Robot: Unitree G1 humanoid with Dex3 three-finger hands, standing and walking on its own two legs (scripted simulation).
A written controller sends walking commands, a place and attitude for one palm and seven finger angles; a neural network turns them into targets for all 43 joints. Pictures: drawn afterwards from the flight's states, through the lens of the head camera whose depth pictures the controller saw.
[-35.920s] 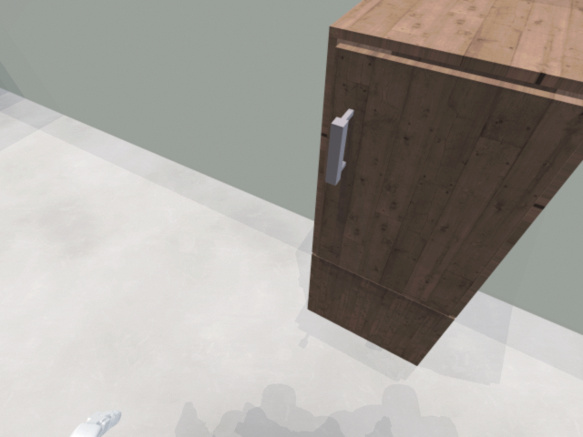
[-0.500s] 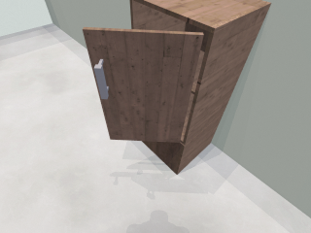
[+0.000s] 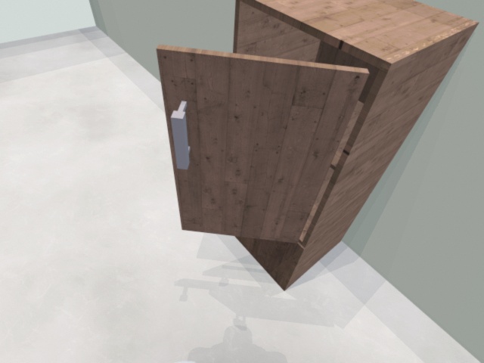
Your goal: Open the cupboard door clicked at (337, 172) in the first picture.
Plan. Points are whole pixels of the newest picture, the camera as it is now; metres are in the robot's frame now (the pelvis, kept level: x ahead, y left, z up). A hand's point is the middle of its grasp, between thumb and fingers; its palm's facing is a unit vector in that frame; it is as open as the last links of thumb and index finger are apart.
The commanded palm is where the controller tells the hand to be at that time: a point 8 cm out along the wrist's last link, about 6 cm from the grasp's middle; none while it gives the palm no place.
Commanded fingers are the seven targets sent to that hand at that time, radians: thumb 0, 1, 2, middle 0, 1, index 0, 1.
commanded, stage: come to a stop and stand still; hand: left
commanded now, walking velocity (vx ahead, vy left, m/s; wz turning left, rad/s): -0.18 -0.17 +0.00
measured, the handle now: (183, 135) +0.53 +0.17 +0.07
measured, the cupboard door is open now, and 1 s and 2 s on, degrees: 45 45 45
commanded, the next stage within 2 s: look again from close up in 0.66 s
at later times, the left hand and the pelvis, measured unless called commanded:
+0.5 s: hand out of the picture -0.04 +0.16 -0.15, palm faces +0.04 -0.98 -0.20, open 7.4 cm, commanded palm none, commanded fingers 0.00 0.90 0.90 -0.20 -0.30 -0.20 -0.30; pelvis -0.05 -0.02 +0.02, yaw -1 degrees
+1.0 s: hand out of the picture -0.05 +0.20 -0.16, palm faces +0.01 -0.97 -0.22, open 7.4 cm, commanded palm none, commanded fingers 0.00 0.90 0.90 -0.20 -0.30 -0.20 -0.30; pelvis -0.04 +0.03 +0.01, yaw -1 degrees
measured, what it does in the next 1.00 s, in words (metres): steps on the spot: right foot, then left foot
